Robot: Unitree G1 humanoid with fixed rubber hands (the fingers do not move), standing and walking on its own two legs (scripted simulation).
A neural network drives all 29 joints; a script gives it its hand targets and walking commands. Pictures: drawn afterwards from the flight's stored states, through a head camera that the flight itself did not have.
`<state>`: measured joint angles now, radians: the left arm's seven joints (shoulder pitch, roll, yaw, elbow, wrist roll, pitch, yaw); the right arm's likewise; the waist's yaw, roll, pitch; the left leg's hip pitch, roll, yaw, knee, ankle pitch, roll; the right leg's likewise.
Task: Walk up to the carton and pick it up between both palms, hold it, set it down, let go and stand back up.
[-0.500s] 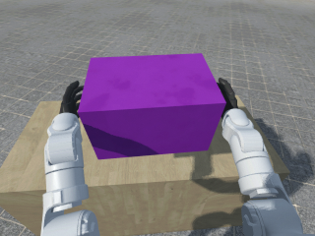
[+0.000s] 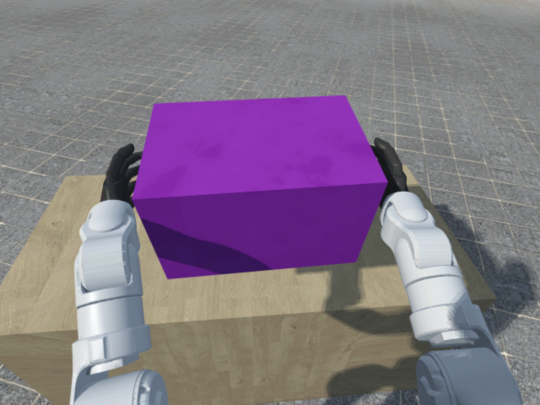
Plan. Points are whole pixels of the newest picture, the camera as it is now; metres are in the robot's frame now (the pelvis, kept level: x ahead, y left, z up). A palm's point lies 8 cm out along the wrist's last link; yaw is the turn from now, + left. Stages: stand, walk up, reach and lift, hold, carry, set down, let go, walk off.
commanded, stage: hold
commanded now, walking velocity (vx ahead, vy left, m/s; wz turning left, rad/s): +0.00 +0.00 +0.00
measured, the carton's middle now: (258, 185) +0.39 +0.00 +0.15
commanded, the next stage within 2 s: none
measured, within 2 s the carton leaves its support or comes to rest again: neither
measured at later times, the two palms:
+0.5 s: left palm (120, 204) +0.35 +0.19 +0.17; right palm (390, 192) +0.34 -0.19 +0.17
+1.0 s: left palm (120, 203) +0.35 +0.19 +0.17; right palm (389, 192) +0.34 -0.19 +0.17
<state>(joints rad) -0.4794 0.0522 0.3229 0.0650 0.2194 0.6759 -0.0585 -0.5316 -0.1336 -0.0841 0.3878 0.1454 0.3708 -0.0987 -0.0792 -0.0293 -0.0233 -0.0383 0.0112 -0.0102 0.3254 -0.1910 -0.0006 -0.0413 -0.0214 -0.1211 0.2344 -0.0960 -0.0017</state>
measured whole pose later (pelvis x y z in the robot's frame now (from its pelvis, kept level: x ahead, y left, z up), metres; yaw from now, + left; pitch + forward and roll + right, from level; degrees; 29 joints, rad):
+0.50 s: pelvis +0.00 +0.00 +0.00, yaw +0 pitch -5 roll -1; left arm -0.50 0.05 0.33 0.10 0.23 0.68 -0.06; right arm -0.56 -0.13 -0.09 0.43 0.13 0.38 -0.09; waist -0.08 -0.03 -0.02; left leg -0.05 0.01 -0.01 0.32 -0.18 0.00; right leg -0.05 -0.02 -0.12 0.24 -0.09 -0.01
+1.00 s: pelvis +0.00 +0.00 +0.00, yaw +0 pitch -6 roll -1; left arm -0.50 0.05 0.33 0.10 0.23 0.67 -0.06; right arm -0.55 -0.13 -0.09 0.41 0.13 0.37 -0.10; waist -0.08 -0.03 -0.02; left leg -0.04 0.01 -0.01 0.33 -0.19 0.00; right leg -0.04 -0.02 -0.12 0.23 -0.09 0.00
